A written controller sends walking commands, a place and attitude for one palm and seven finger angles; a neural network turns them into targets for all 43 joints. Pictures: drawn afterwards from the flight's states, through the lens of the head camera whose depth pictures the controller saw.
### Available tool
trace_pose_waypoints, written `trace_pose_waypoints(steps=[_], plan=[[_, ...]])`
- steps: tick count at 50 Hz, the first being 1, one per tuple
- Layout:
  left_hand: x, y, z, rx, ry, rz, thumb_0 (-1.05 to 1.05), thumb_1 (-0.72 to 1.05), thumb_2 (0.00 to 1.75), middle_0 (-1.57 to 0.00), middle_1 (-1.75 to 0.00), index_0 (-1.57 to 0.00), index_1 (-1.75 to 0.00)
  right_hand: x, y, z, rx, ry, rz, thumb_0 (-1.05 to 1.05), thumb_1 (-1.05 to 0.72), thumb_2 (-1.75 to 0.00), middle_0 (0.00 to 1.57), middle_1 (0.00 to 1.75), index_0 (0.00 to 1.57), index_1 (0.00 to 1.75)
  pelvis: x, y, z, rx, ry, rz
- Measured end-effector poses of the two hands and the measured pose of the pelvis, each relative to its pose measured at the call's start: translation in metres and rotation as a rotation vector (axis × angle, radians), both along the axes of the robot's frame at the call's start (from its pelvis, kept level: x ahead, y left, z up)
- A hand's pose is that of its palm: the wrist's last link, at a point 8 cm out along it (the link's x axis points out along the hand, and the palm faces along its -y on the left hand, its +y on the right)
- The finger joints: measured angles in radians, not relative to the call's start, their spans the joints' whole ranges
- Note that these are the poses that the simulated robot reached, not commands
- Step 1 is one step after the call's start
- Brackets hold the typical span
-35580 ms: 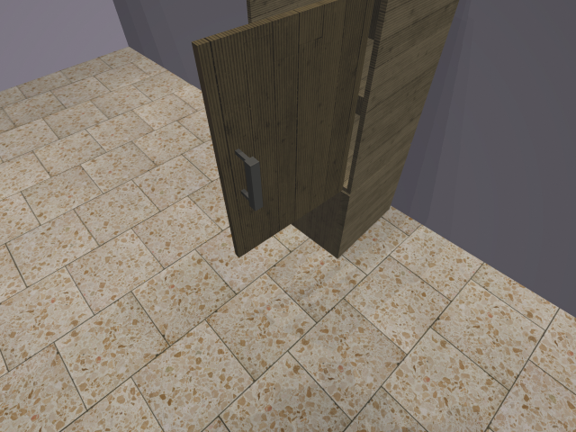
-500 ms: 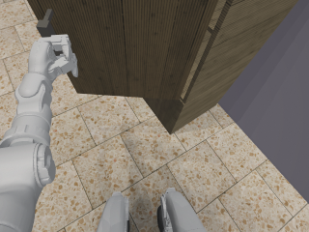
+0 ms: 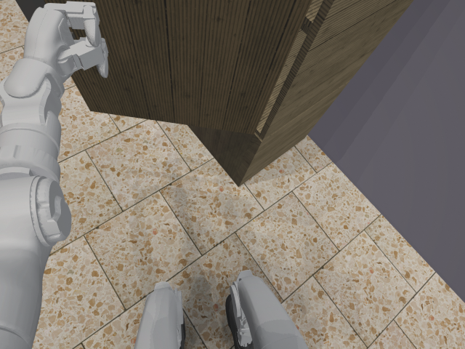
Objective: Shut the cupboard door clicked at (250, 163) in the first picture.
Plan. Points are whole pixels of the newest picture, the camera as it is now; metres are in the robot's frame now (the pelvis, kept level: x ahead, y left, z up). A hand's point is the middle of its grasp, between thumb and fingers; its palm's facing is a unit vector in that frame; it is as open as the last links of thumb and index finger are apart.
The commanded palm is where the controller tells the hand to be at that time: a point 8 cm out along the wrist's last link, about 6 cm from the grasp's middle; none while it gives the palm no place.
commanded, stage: push the door shut along its arc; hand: left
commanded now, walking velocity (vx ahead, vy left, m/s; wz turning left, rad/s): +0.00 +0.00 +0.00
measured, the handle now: (49, 16) +0.63 +0.21 +0.08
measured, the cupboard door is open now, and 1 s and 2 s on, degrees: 46 41 41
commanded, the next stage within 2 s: pull the fist back off the door in 0.54 s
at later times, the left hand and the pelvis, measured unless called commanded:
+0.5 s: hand (123, 28) +0.60 +0.11 +0.09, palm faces -0.32 -0.95 -0.03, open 3.0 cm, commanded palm +0.62 +0.12 +0.09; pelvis +0.01 -0.01 -0.01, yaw -1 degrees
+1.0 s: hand (148, 24) +0.61 +0.07 +0.09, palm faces +0.08 -1.00 -0.05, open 3.1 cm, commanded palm +0.58 +0.10 +0.09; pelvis +0.00 -0.02 +0.00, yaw +0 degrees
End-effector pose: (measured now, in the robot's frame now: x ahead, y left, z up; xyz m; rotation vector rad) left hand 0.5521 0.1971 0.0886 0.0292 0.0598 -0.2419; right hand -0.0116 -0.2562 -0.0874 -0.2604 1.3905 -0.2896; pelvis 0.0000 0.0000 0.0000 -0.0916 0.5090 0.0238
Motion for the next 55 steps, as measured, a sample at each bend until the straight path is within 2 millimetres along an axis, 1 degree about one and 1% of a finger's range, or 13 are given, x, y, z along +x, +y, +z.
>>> trace_pose_waypoints(steps=[7, 12, 21, 26, 33, 35, 38, 40, 42, 44, 47, 51, 55], plan=[[0.020, -0.023, 0.008, -0.010, -0.008, -0.047, 0.02, 0.90, 0.90, -1.30, -1.50, -1.30, -1.50, -0.009, 0.003, 0.000, 0.004, 0.024, -0.033, 0.00, -0.90, -0.90, 0.20, 0.30, 0.20, 0.30, 0.005, 0.000, -0.001, 0.000, 0.017, -0.008], [0.034, -0.035, 0.007, -0.011, 0.012, -0.054, 0.02, 0.90, 0.90, -1.30, -1.50, -1.30, -1.50, -0.016, 0.004, 0.000, 0.006, 0.038, -0.059, 0.00, -0.90, -0.90, 0.20, 0.30, 0.20, 0.30, 0.008, -0.002, -0.003, 0.004, 0.029, -0.021], [0.040, -0.034, 0.007, 0.013, 0.020, -0.078, 0.00, 0.88, 0.93, -1.30, -1.50, -1.29, -1.50, -0.026, 0.000, -0.003, 0.014, 0.087, -0.077, 0.00, -0.90, -0.90, 0.20, 0.30, 0.20, 0.30, 0.009, -0.009, -0.005, 0.011, 0.038, -0.024], [0.043, -0.034, 0.009, 0.020, 0.034, -0.089, 0.00, 0.87, 0.93, -1.30, -1.50, -1.31, -1.50, -0.026, -0.008, -0.003, -0.010, 0.086, -0.063, 0.00, -0.90, -0.90, 0.20, 0.30, 0.20, 0.30, 0.007, -0.013, -0.008, 0.005, 0.046, -0.013], [0.044, -0.040, 0.012, 0.020, 0.032, -0.113, 0.04, 0.92, 0.97, -1.30, -1.50, -1.30, -1.50, -0.023, -0.020, -0.003, -0.051, 0.066, -0.037, 0.00, -0.90, -0.90, 0.20, 0.30, 0.20, 0.30, 0.003, -0.017, -0.012, -0.003, 0.053, -0.003], [0.045, -0.041, 0.011, -0.037, 0.031, -0.037, 0.05, 0.90, 0.97, -1.30, -1.50, -1.30, -1.50, -0.022, -0.021, -0.003, -0.050, 0.062, -0.017, 0.00, -0.90, -0.90, 0.20, 0.30, 0.20, 0.30, 0.002, -0.018, -0.014, -0.008, 0.060, -0.002], [0.045, -0.046, 0.005, -0.119, 0.037, 0.165, 0.04, 0.84, 0.94, -1.30, -1.50, -1.30, -1.50, -0.022, -0.017, -0.004, -0.015, 0.065, 0.017, 0.00, -0.91, -0.90, 0.20, 0.30, 0.20, 0.30, 0.000, -0.018, -0.014, -0.007, 0.063, -0.003], [0.044, -0.051, 0.004, -0.103, 0.017, 0.284, 0.03, 0.81, 0.92, -1.30, -1.50, -1.30, -1.50, -0.024, -0.012, -0.005, 0.017, 0.071, 0.033, 0.00, -0.91, -0.90, 0.20, 0.30, 0.20, 0.30, -0.001, -0.019, -0.014, -0.004, 0.068, -0.003], [0.042, -0.057, 0.003, -0.043, -0.017, 0.352, 0.02, 0.82, 0.92, -1.30, -1.50, -1.30, -1.50, -0.027, -0.007, -0.007, 0.050, 0.077, 0.031, 0.00, -0.91, -0.90, 0.20, 0.30, 0.20, 0.30, -0.002, -0.020, -0.014, 0.000, 0.070, -0.004], [0.041, -0.063, 0.003, 0.010, -0.045, 0.369, 0.02, 0.84, 0.93, -1.30, -1.50, -1.29, -1.50, -0.032, -0.002, -0.008, 0.079, 0.086, 0.008, 0.00, -0.91, -0.90, 0.20, 0.30, 0.20, 0.30, -0.002, -0.020, -0.013, 0.005, 0.068, -0.008], [0.040, -0.069, 0.003, 0.048, -0.043, 0.344, 0.01, 0.88, 0.93, -1.30, -1.50, -1.29, -1.50, -0.041, 0.006, -0.008, 0.115, 0.104, -0.034, 0.00, -0.91, -0.90, 0.20, 0.30, 0.20, 0.30, -0.001, -0.021, -0.009, 0.013, 0.059, -0.013], [0.037, -0.076, 0.001, 0.019, -0.002, 0.319, 0.01, 0.90, 0.92, -1.30, -1.50, -1.30, -1.50, -0.050, 0.014, -0.004, 0.148, 0.129, -0.069, 0.00, -0.91, -0.90, 0.20, 0.30, 0.20, 0.30, 0.002, -0.021, 0.000, 0.023, 0.046, -0.022], [0.030, -0.075, 0.003, 0.004, -0.011, 0.332, 0.02, 0.90, 0.91, -1.30, -1.50, -1.30, -1.50, -0.052, 0.016, 0.003, 0.165, 0.136, -0.082, 0.00, -0.91, -0.90, 0.20, 0.30, 0.20, 0.30, 0.009, -0.021, 0.008, 0.035, 0.031, -0.034]])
